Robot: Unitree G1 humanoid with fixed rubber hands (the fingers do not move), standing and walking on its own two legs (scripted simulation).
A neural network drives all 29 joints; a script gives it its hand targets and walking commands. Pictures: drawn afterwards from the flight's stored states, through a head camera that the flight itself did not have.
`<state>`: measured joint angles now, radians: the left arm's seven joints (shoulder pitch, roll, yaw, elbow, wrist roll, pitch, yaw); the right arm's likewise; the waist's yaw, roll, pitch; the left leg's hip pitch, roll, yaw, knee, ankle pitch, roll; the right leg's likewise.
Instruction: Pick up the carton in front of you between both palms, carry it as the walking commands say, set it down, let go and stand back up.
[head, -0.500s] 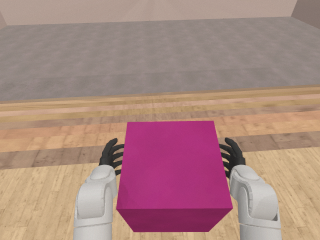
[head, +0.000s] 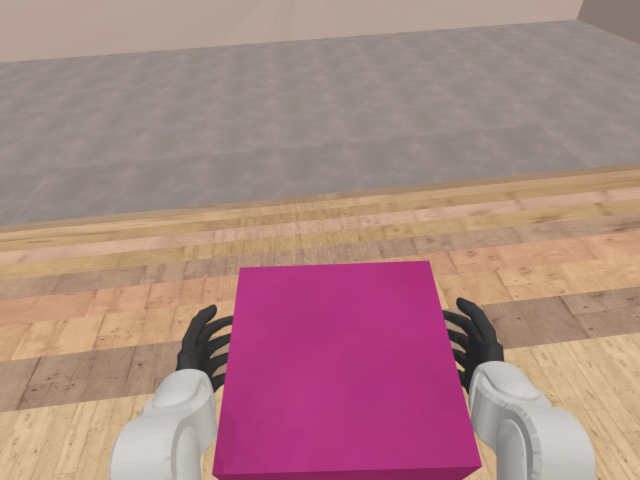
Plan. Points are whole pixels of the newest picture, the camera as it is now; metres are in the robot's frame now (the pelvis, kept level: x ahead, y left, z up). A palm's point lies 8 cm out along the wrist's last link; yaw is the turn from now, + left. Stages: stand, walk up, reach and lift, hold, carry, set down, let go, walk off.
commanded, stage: carry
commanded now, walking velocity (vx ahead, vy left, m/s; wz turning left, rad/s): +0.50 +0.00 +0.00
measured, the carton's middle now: (338, 394) +0.24 -0.01 +0.03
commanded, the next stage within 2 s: none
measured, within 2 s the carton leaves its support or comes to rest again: neither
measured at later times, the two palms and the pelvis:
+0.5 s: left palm (248, 175) +0.58 +0.12 +0.13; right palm (428, 167) +0.58 -0.18 +0.13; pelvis +0.27 -0.02 +0.02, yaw -2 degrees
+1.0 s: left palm (263, 111) +0.92 +0.13 +0.10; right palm (390, 106) +0.92 -0.17 +0.09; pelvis +0.58 -0.02 -0.01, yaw +0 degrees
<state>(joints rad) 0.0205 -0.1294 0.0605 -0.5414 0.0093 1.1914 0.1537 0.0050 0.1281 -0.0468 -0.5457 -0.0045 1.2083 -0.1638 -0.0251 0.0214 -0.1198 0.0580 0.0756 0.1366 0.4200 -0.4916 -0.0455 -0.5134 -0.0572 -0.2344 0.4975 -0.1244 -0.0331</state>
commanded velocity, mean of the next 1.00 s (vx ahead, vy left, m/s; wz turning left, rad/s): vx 0.50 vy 0.00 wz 0.00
